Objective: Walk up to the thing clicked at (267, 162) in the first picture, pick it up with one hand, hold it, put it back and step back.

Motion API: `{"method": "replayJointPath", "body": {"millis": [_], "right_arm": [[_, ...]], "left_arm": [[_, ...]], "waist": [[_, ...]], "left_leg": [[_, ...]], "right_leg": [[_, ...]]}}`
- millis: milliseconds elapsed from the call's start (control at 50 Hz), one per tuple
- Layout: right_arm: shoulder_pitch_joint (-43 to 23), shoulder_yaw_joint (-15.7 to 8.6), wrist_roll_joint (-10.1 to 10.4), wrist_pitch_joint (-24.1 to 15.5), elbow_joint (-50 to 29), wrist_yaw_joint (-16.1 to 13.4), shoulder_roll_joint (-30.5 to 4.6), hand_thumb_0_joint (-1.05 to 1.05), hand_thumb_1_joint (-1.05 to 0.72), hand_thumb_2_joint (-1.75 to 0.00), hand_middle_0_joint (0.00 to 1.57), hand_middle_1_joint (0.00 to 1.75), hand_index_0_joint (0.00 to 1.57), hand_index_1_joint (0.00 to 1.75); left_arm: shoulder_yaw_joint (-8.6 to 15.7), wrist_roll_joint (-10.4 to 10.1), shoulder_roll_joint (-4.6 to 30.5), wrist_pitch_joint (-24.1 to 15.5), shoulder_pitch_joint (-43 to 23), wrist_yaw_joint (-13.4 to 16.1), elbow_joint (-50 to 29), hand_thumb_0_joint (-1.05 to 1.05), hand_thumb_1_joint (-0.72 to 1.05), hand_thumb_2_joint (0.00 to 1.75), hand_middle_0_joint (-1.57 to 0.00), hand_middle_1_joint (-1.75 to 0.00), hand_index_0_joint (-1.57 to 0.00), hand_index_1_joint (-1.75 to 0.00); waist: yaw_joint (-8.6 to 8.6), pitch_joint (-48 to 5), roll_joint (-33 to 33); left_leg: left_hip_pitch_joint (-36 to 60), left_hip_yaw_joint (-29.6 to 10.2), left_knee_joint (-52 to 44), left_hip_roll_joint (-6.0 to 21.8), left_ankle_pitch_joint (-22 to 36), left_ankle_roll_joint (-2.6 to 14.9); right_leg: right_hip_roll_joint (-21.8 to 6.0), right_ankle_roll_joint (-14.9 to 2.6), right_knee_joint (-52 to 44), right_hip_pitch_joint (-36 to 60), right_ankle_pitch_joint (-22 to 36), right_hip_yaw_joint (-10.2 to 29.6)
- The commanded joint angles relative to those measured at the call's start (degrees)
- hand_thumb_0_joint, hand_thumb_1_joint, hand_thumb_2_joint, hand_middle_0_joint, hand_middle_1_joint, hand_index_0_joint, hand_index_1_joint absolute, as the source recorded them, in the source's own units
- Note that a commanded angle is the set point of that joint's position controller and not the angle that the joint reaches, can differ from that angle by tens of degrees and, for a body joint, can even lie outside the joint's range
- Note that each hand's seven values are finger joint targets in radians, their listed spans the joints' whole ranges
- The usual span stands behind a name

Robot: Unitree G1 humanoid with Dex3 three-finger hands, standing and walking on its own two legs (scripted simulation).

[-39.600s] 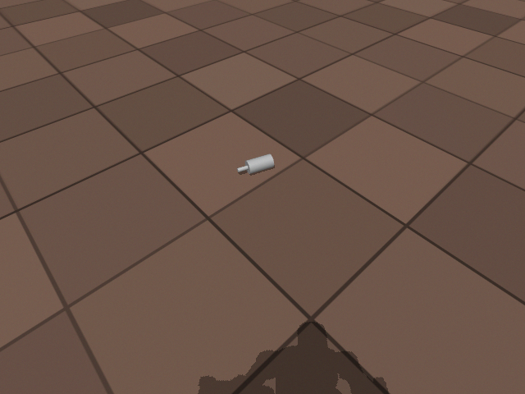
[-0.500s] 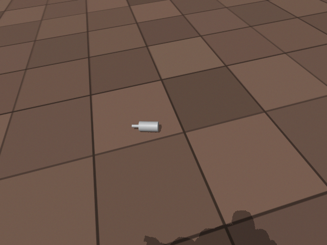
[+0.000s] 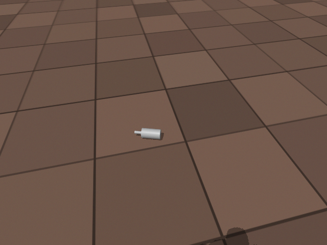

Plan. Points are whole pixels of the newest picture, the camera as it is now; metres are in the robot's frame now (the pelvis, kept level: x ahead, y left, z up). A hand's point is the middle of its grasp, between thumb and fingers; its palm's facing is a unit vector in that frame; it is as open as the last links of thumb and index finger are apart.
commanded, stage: step back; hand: left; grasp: from above
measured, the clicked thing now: (147, 133) +1.09 +0.20 -0.73
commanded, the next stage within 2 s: stand in 0.42 s
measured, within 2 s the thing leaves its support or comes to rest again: neither
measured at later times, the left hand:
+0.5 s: hand out of the picture +0.15 +0.26 -0.14, palm faces +0.00 -0.93 -0.36, open 7.4 cm
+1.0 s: hand out of the picture +0.07 +0.25 -0.14, palm faces -0.03 -0.94 -0.34, open 7.4 cm
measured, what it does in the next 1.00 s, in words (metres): stands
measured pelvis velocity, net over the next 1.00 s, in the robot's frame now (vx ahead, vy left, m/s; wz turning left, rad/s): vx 0.00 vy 0.00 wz -0.01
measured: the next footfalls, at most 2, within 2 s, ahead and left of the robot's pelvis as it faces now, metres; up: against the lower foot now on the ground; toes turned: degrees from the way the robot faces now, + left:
none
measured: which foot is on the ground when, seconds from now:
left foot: down 0.00-1.00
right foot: down 0.00-1.00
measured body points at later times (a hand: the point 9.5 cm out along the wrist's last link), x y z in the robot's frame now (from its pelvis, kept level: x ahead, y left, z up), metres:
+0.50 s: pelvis +0.03 +0.01 +0.01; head +0.05 +0.01 +0.46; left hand +0.15 +0.31 -0.11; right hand +0.14 -0.29 -0.12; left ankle +0.01 +0.12 -0.73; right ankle +0.02 -0.12 -0.73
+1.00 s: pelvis +0.00 +0.00 +0.02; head +0.00 -0.01 +0.47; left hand +0.07 +0.30 -0.11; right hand +0.07 -0.30 -0.12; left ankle +0.01 +0.12 -0.73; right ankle +0.02 -0.12 -0.73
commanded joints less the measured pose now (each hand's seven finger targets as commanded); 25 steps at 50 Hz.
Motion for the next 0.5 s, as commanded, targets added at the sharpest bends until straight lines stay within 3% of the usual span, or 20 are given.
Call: {"method": "replayJointPath", "body": {"millis": [0,20,40,60,100,120,180,260,300,380,400,440,480], "right_arm": [[0.91,-2.79,-0.97,-2.46,-2.23,-1.57,-11.67,0.0,-0.9,-0.9,0.2,0.3,0.2,0.3],[-3.82,-2.69,-0.64,-2.36,-3.1,-1.5,-13.36,0.0,-0.9,-0.9,0.2,0.3,0.2,0.3],[-5.84,-2.53,-0.34,-2.02,-3.13,-1.18,-13.64,0.0,-0.9,-0.9,0.2,0.3,0.2,0.3],[-6.86,-2.15,-0.33,-1.77,-2.8,-0.95,-12.56,0.0,-0.9,-0.9,0.2,0.3,0.2,0.3],[-6.64,-1.51,0.12,-1.71,-2.81,-1.14,-10.36,0.0,-0.9,-0.9,0.2,0.3,0.2,0.3],[-5.21,-1.51,0.22,-1.69,-2.25,-1.44,-10.01,0.0,-0.9,-0.9,0.2,0.3,0.2,0.3],[-4.8,-1.6,0.43,-1.45,-0.91,-1.61,-9.99,0.0,-0.9,-0.9,0.2,0.3,0.2,0.3],[-6.59,-1.71,0.59,-1.18,-0.58,-1.63,-10.05,0.0,-0.9,-0.9,0.2,0.3,0.2,0.3],[-6.58,-1.87,0.58,-1.07,-0.22,-1.78,-10.06,0.0,-0.9,-0.9,0.2,0.3,0.2,0.3],[-7.71,-1.77,0.49,-0.86,0.1,-1.77,-9.74,0.0,-0.9,-0.9,0.2,0.3,0.2,0.3],[-8.1,-0.66,1.16,-1.3,0.31,-1.75,-10.06,0.0,-0.9,-0.9,0.2,0.3,0.2,0.3],[-8.34,-0.9,1.23,-1.61,0.61,-1.79,-11.01,0.0,-0.9,-0.9,0.2,0.3,0.2,0.3],[-9.34,-0.6,1.25,-1.48,0.94,-1.84,-10.47,0.0,-0.9,-0.9,0.2,0.3,0.2,0.3]], "left_arm": [[1.94,-1.51,10.43,-1.03,-5.68,0.65,-5.23,0.0,0.9,0.9,-0.2,-0.3,-0.2,-0.3],[2.03,-1.87,10.81,-0.63,-5.23,0.66,-3.91,0.0,0.9,0.9,-0.2,-0.3,-0.2,-0.3],[2.22,-1.72,12.23,-0.69,-5.12,0.78,-3.04,0.0,0.9,0.9,-0.2,-0.3,-0.2,-0.3],[2.09,-1.35,12.38,-1.14,-5.46,0.89,-2.58,0.0,0.9,0.9,-0.2,-0.3,-0.2,-0.3],[2.28,-1.34,13.33,-1.77,-4.54,1.18,-1.55,0.0,0.9,0.9,-0.2,-0.3,-0.2,-0.3],[2.39,-1.45,14.13,-1.87,-5.17,1.27,-1.7,0.0,0.9,0.9,-0.2,-0.3,-0.2,-0.3],[2.26,-1.65,14.22,-1.61,-5.78,1.68,-1.27,0.0,0.9,0.9,-0.2,-0.3,-0.2,-0.3],[1.96,-1.56,13.81,-1.28,-7.02,1.93,-0.7,0.0,0.9,0.9,-0.2,-0.3,-0.2,-0.3],[2.0,-1.48,13.89,-1.19,-7.47,2.02,-0.61,0.0,0.9,0.9,-0.2,-0.3,-0.2,-0.3],[1.94,-1.4,13.9,-0.97,-8.79,2.12,-0.43,0.0,0.9,0.9,-0.2,-0.3,-0.2,-0.3],[0.78,-2.01,11.87,-0.44,-8.42,1.96,1.23,0.0,0.9,0.9,-0.2,-0.3,-0.2,-0.3],[0.68,-1.84,11.98,-0.16,-8.59,1.99,1.08,0.0,0.9,0.9,-0.2,-0.3,-0.2,-0.3],[0.57,-1.92,11.94,0.06,-9.19,2.12,1.34,0.0,0.9,0.9,-0.2,-0.3,-0.2,-0.3]], "waist": [[-1.85,-5.07,1.73],[0.41,-2.15,2.91],[0.54,-1.48,2.11],[0.72,-1.74,1.96],[0.52,-3.79,2.26],[-0.42,-4.39,1.87],[-0.7,-5.64,1.57],[-0.54,-6.44,-0.01],[-0.73,-7.39,-1.39],[-0.69,-6.56,-1.99],[-0.93,-5.29,-1.51],[-1.16,-5.74,-0.85],[-0.97,-6.43,0.01]], "left_leg": [[9.12,-15.82,-16.35,12.08,11.56,4.1],[3.92,-17.67,-15.85,14.84,6.84,6.63],[-0.3,-14.21,-14.15,14.12,4.42,7.48],[-0.48,-11.03,-12.6,12.14,8.46,5.63],[0.64,-5.01,-8.4,7.47,21.43,2.3],[0.19,-3.41,-7.11,5.95,22.98,1.29],[2.7,-3.04,-6.09,5.82,25.5,1.25],[3.92,-3.67,-6.72,6.73,26.4,2.13],[4.86,-3.09,-5.88,6.57,28.9,2.03],[4.2,-2.73,-6.69,6.35,28.57,1.8],[6.87,-5.67,-10.12,8.05,34.64,1.75],[8.87,-5.57,-10.13,8.63,38.58,1.47],[10.08,-4.66,-10.9,8.09,37.99,1.01]], "right_leg": [[-2.69,-1.31,2.66,-5.86,8.25,4.18],[-0.57,-0.4,0.03,-4.55,-2.62,2.09],[-1.09,-0.94,-2.28,0.77,-5.57,2.69],[-1.92,-1.43,-5.85,3.36,-1.84,3.04],[-4.46,-2.31,-6.23,7.79,14.01,6.21],[-5.35,-2.8,-5.3,8.86,18.09,6.82],[-6.13,-3.62,-4.34,8.98,20.76,6.7],[-5.55,-2.96,-4.23,9.03,20.48,5.5],[-5.82,-3.15,-3.59,9.54,22.33,5.51],[-6.13,-2.81,-3.66,10.0,22.06,5.58],[-5.3,-1.91,-4.72,8.11,25.41,5.69],[-4.96,-1.26,-6.3,8.83,25.42,5.02],[-5.25,-1.38,-7.46,9.93,25.54,5.17]]}}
